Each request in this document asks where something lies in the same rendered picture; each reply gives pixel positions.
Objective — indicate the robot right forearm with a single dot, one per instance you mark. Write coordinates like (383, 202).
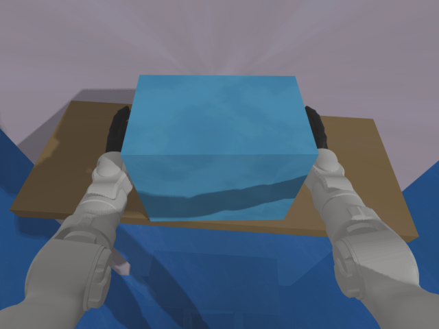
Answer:
(339, 206)

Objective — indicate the robot left upper arm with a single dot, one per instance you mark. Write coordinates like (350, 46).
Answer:
(69, 278)

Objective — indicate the table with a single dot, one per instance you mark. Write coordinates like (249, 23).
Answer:
(63, 173)

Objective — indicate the carton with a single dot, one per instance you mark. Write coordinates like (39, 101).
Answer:
(218, 147)

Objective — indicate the robot left forearm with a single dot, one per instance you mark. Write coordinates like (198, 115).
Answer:
(97, 216)

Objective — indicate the left robot hand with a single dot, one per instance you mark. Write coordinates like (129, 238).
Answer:
(117, 130)

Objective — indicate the robot right upper arm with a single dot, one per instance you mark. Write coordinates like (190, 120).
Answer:
(377, 269)

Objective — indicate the right robot hand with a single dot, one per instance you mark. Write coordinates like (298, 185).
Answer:
(317, 128)

